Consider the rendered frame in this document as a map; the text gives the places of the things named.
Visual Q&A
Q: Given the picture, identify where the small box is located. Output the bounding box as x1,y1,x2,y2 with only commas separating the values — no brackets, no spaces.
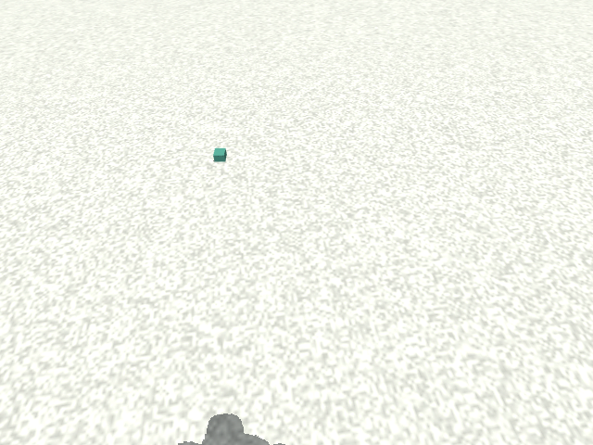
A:
213,148,227,162

